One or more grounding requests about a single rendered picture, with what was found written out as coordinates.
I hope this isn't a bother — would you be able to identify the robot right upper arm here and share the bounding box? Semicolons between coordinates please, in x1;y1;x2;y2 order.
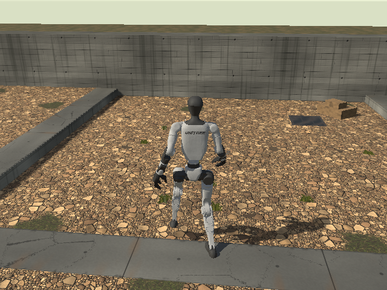
207;122;223;154

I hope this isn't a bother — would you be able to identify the left robot forearm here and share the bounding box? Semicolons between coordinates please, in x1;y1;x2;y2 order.
156;146;171;175

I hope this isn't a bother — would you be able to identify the robot torso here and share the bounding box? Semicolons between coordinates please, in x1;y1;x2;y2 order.
180;119;209;181

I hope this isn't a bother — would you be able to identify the left robot hand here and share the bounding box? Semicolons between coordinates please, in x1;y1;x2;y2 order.
153;172;167;190

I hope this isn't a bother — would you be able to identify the left robot thigh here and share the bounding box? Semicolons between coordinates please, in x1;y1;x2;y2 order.
173;167;185;198

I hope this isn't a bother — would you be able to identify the right robot hand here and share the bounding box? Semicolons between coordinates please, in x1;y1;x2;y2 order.
212;157;226;167

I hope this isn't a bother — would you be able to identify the robot left upper arm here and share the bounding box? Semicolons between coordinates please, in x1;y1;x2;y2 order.
166;121;182;156

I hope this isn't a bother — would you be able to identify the right robot forearm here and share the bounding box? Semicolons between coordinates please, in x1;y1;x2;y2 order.
217;145;226;161

